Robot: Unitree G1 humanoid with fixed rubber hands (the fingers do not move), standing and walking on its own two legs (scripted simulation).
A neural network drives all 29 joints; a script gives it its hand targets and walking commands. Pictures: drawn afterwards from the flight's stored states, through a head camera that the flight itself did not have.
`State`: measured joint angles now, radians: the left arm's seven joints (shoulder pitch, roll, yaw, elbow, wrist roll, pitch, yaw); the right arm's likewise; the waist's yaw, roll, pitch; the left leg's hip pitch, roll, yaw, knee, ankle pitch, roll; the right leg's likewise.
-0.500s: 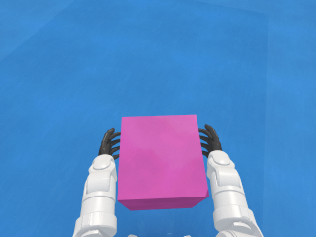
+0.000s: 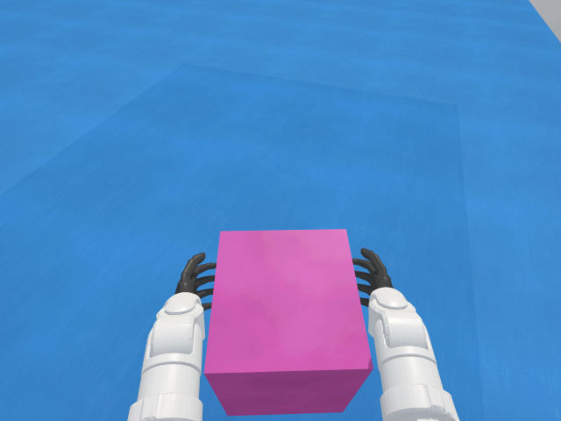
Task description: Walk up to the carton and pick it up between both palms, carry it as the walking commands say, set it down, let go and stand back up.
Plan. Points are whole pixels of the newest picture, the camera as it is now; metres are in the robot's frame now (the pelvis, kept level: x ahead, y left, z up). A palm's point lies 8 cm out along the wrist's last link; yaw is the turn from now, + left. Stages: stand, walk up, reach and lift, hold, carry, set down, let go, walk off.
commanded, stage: reach and lift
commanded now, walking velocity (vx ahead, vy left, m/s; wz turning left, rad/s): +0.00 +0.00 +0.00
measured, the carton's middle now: (284, 326) +0.30 +0.01 -0.05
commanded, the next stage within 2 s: hold in 1.24 s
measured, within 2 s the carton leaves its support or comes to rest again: neither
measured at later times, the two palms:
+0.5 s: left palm (185, 297) +0.29 +0.15 +0.06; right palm (390, 293) +0.30 -0.14 +0.06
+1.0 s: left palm (190, 294) +0.30 +0.14 +0.05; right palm (393, 295) +0.30 -0.15 +0.05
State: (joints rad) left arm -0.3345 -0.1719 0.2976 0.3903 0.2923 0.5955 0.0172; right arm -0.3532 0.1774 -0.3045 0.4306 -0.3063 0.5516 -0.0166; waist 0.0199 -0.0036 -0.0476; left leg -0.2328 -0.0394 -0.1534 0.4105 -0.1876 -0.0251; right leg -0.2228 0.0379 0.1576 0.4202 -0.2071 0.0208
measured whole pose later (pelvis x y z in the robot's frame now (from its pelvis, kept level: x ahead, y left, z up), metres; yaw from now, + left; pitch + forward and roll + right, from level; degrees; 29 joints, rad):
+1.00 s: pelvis +0.00 +0.00 +0.00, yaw +0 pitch -7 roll +0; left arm -0.31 -0.16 0.22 0.28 0.30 0.77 0.01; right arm -0.31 0.16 -0.24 0.29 -0.29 0.74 -0.01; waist 0.00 0.00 0.00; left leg -0.05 -0.03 -0.14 0.35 -0.18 -0.02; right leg -0.04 0.03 0.14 0.35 -0.19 0.02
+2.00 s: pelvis -0.01 +0.00 +0.00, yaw +0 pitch -8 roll +0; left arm -0.30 -0.16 0.21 0.29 0.30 0.77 0.01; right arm -0.29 0.16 -0.23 0.29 -0.29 0.76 -0.02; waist 0.00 -0.01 0.00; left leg -0.05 -0.03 -0.13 0.37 -0.18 -0.01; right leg -0.04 0.03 0.13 0.37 -0.20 0.02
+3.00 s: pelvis +0.37 +0.16 -0.02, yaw +1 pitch +5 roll +2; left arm 0.03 -0.13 0.05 -0.50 0.02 1.21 0.16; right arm 0.02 0.13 -0.01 -0.46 -0.03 1.18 -0.17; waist -0.01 -0.02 -0.13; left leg -0.42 -0.01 0.22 0.54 -0.22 0.08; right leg -0.35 -0.16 -0.02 1.10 -0.48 0.02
